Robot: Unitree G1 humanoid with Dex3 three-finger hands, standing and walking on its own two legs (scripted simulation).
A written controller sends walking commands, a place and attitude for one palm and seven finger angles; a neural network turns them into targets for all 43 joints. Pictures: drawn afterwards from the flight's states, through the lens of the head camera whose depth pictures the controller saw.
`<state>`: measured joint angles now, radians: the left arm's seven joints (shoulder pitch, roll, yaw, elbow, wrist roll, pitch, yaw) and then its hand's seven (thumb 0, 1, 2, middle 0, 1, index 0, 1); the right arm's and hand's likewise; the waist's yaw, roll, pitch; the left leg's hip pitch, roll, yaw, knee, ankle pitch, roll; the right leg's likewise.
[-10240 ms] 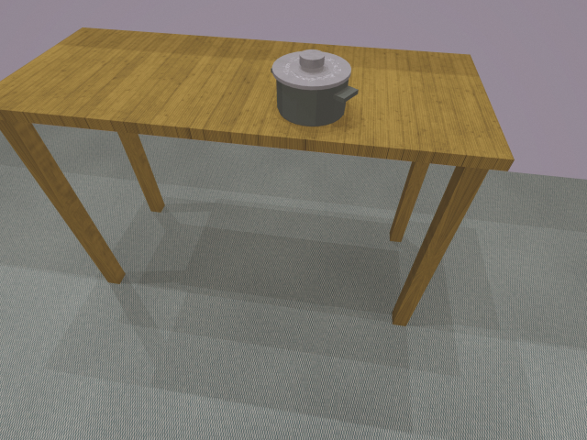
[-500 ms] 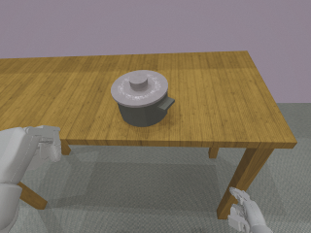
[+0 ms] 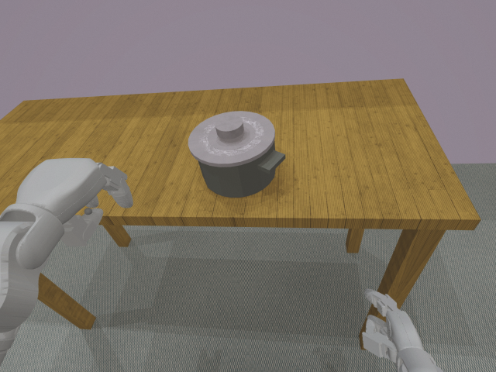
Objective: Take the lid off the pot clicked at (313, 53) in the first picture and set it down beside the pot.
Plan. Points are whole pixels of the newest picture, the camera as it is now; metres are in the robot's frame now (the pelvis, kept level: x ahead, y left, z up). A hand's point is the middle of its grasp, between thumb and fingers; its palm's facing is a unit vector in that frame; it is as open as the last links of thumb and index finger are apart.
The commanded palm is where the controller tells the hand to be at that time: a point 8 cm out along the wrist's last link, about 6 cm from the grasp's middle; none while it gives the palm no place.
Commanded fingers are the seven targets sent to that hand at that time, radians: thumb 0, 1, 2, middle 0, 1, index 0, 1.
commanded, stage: reach forward and open the fingers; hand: left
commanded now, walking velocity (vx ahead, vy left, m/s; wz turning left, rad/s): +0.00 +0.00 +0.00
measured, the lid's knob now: (229, 127) +0.51 +0.10 +0.15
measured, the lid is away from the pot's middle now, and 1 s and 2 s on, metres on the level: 0.00 0.00 0.00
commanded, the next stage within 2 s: move the open hand above the knob in 0.40 s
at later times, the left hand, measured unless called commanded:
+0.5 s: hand (98, 167) +0.31 +0.24 +0.23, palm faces +0.00 +0.01 -1.00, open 9.8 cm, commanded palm +0.28 +0.23 +0.29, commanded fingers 0.00 -0.37 1.68 -0.88 -0.08 -0.88 -0.08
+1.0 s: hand (153, 145) +0.37 +0.19 +0.22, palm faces -0.06 +0.02 -1.00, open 9.8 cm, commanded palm +0.33 +0.19 +0.29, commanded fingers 0.00 -0.37 1.68 -0.88 -0.08 -0.88 -0.08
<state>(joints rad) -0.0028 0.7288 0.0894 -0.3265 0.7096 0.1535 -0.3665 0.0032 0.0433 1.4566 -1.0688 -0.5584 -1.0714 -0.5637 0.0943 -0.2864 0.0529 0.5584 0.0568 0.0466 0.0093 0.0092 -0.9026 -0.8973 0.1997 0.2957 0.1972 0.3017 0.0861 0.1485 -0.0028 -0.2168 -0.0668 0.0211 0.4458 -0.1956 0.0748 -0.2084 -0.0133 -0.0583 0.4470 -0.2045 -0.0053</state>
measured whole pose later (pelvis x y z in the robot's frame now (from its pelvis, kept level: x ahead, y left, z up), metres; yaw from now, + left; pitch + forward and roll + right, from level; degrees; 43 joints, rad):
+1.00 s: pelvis +0.01 -0.01 +0.00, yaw +0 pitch -1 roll +1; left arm -0.54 0.65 -0.14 0.02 0.78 0.22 -0.47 0.00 -0.36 1.68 -0.90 -0.08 -0.90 -0.09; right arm 0.11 -0.30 0.05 0.58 0.07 0.07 0.02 0.01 -0.90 -0.90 0.20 0.30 0.20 0.30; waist 0.04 0.13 0.00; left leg -0.23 -0.08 0.03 0.46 -0.21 0.07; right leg -0.25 -0.02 -0.05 0.51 -0.24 -0.01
